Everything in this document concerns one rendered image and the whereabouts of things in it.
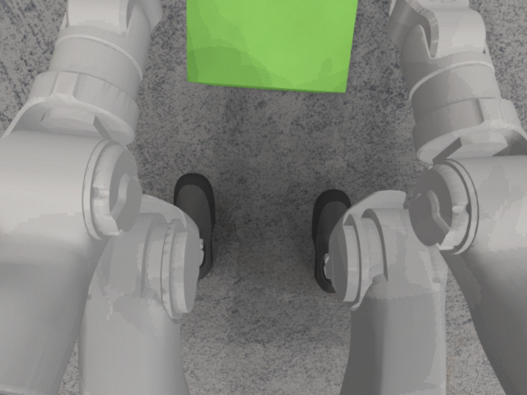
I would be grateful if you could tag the robot left forearm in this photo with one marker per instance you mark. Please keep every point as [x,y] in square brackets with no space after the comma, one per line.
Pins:
[92,83]

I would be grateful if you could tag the robot right foot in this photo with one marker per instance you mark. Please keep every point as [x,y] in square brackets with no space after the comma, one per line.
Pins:
[329,208]

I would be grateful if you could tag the robot right forearm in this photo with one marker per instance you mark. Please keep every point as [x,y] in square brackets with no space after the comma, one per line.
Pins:
[450,78]

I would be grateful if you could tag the robot right upper arm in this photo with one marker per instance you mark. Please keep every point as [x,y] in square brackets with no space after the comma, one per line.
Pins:
[474,211]

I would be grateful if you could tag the right robot shin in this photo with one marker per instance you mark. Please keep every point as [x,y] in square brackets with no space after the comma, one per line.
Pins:
[381,199]

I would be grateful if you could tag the carton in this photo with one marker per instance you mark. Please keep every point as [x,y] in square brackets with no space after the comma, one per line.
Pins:
[283,45]

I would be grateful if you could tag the robot left upper arm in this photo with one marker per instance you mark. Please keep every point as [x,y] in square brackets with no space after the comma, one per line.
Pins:
[62,197]

